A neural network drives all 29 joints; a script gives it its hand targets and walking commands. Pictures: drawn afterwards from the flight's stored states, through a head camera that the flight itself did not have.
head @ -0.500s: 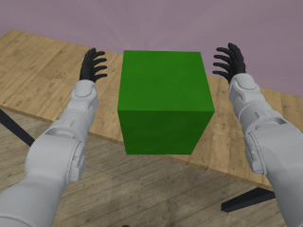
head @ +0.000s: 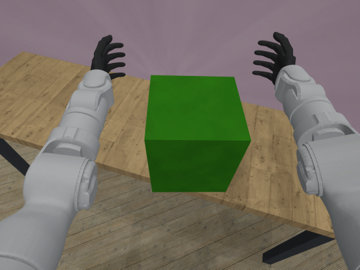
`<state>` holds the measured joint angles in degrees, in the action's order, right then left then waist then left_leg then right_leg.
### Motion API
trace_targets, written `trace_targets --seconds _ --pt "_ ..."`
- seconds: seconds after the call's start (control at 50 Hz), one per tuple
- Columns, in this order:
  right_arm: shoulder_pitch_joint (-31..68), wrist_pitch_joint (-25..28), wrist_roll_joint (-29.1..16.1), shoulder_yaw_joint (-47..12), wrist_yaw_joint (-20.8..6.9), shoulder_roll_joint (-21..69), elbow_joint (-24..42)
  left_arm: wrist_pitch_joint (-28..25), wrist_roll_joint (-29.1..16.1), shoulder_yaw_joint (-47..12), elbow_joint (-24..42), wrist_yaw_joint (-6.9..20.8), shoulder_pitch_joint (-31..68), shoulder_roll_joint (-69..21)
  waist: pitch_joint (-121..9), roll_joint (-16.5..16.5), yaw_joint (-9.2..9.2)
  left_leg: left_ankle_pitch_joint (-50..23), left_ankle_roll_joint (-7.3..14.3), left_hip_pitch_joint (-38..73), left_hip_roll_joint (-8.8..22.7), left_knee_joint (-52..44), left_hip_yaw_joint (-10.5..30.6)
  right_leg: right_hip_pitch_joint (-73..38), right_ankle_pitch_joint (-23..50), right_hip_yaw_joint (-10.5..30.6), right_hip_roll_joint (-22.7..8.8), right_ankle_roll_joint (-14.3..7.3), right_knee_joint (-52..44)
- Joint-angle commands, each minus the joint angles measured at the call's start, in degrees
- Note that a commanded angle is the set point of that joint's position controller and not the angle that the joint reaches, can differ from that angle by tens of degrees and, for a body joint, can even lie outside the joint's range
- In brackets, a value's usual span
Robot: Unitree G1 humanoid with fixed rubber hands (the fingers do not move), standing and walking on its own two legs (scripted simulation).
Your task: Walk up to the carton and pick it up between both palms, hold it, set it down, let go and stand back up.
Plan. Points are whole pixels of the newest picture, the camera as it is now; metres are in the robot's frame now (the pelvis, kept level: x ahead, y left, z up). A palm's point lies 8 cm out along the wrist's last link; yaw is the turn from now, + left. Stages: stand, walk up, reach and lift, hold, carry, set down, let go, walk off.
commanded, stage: set down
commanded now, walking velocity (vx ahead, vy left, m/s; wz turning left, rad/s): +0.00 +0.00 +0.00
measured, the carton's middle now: (190, 137) +0.44 +0.02 +0.00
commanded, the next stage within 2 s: none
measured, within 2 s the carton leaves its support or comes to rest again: neither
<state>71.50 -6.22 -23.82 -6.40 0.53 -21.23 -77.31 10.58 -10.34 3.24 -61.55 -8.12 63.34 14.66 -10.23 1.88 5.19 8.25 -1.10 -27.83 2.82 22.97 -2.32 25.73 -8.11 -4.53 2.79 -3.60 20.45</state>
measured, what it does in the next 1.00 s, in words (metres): stands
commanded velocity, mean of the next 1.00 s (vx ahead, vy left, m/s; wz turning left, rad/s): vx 0.00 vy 0.00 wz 0.00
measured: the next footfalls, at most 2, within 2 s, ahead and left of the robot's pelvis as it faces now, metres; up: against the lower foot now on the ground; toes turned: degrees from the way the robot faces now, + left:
none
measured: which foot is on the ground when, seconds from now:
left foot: down 0.00-1.00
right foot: down 0.00-1.00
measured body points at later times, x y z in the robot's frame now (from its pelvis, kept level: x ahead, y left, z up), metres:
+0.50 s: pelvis +0.00 +0.00 +0.01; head +0.02 +0.01 +0.45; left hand +0.40 +0.22 +0.12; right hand +0.45 -0.15 +0.13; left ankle +0.02 +0.13 -0.74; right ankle +0.01 -0.08 -0.74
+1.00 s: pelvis +0.00 +0.00 +0.00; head +0.01 +0.02 +0.45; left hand +0.34 +0.21 +0.05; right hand +0.38 -0.17 +0.05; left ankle +0.02 +0.13 -0.74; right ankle +0.01 -0.08 -0.74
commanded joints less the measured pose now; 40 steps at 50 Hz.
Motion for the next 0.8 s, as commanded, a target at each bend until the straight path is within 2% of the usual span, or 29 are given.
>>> trace_targets --seconds 0.0,0.06,0.12,0.16,0.22,0.28,0.3,0.34,0.36,0.42,0.52,0.54,0.62,0.7,0.78 --pt "19.1 -0.6 -0.8 0.4 0.0 -8.2 7.2 2.1 1.7 2.1 11.1 0.0 21.0 5.8 -28.9 -2.0 0.59 -18.1 -1.3 14.5 -1.6 0.1 0.8 -17.1 19.0 3.7 -0.5 5.2 0.2" --pt "15.5 -1.4 -0.8 -0.2 -0.1 -7.8 8.1 4.3 3.2 3.2 12.2 0.9 15.4 4.8 -23.8 -0.5 0.40 -16.7 -0.7 15.3 -2.0 -1.4 0.8 -19.0 17.9 3.8 -0.5 5.5 -1.0" --pt "11.4 -0.8 0.1 0.6 -0.2 -6.7 9.8 4.1 4.7 4.3 14.7 1.5 10.9 3.5 -20.2 0.0 0.36 -15.9 -0.4 15.5 -2.2 -2.3 0.8 -20.4 16.8 3.8 -0.5 5.6 -1.5" --pt "8.9 0.3 0.7 0.7 -0.3 -5.9 12.5 3.3 5.9 5.2 18.1 1.8 8.1 2.9 -20.5 -0.5 0.34 -17.3 -0.4 16.3 -2.4 -2.1 0.6 -21.9 18.6 3.9 -0.5 5.7 -1.4" --pt "7.8 2.7 2.1 2.8 0.1 -5.9 17.9 1.9 6.5 5.5 25.0 1.8 6.6 2.3 -22.9 -1.7 -0.64 -19.5 -1.0 17.9 -2.6 -1.3 0.5 -23.0 21.4 3.5 -0.2 5.9 -0.8" --pt "6.2 3.4 3.4 4.3 0.3 -5.8 21.6 1.9 6.2 5.0 29.2 1.5 4.7 1.3 -22.8 -2.4 -1.30 -18.5 -1.1 19.9 -2.4 -1.1 0.7 -21.0 18.7 3.2 0.0 5.5 -1.4" --pt "5.9 3.6 4.1 4.8 0.4 -5.6 23.4 1.8 5.7 4.8 30.0 1.5 4.1 1.4 -23.4 -1.7 -1.65 -18.2 -0.9 20.2 -2.5 -0.8 0.7 -20.5 18.7 3.2 0.0 5.7 -1.5" --pt "4.8 4.0 5.2 6.0 0.5 -5.5 26.2 1.5 5.6 5.2 33.2 1.0 3.4 1.4 -25.5 -2.1 -1.46 -17.7 -0.9 20.7 -2.5 -0.7 0.6 -19.9 17.1 3.3 0.1 5.6 -1.4" --pt "3.4 4.0 5.5 5.7 0.5 -4.9 26.5 1.6 5.5 5.0 33.0 0.9 1.5 0.8 -24.5 -1.2 -1.48 -18.1 -0.6 20.9 -2.5 -0.5 0.7 -20.1 17.5 3.2 0.2 5.5 -1.3" --pt "0.4 3.7 5.9 5.7 0.6 -4.4 25.4 2.1 6.2 5.2 32.8 1.2 -1.8 -0.2 -22.7 -1.1 -1.66 -16.9 -0.3 21.5 -2.4 -0.9 0.8 -19.7 15.4 3.5 0.1 5.2 -1.9" --pt "-5.9 4.7 5.9 4.3 0.5 -2.5 26.5 1.6 8.2 6.8 32.4 1.8 -9.1 -1.9 -17.7 0.3 -0.57 -15.5 0.5 20.5 -2.7 -2.1 0.5 -21.4 14.2 4.2 -0.1 5.5 -2.2" --pt "-6.5 5.1 6.4 4.7 0.5 -2.0 26.8 1.0 8.3 7.0 32.3 1.9 -9.6 -2.0 -16.7 0.6 -0.75 -13.4 0.8 19.5 -2.9 -2.5 0.4 -21.4 12.2 4.5 -0.5 5.6 -2.5" --pt "-11.6 7.4 6.5 4.2 0.2 -0.3 27.7 -2.2 9.6 7.3 33.5 2.0 -13.8 -3.2 -14.6 -0.3 -0.56 -12.4 0.9 18.4 -3.1 -2.9 0.3 -22.5 11.9 5.1 -1.0 5.5 -2.3" --pt "-14.1 9.3 7.6 4.9 -0.4 0.3 27.0 -4.9 10.2 6.0 31.2 1.8 -15.8 -5.0 -10.1 -0.8 -1.36 -8.5 1.0 17.7 -3.0 -3.8 0.2 -19.9 6.0 5.3 -1.3 4.5 -3.2" --pt "-18.2 12.0 8.4 6.1 -0.9 0.8 29.1 -8.8 9.5 4.5 34.0 0.8 -18.3 -5.8 -12.1 -1.5 -1.98 -9.0 0.7 18.9 -2.8 -2.8 0.2 -18.4 4.6 5.1 -1.2 3.9 -3.0"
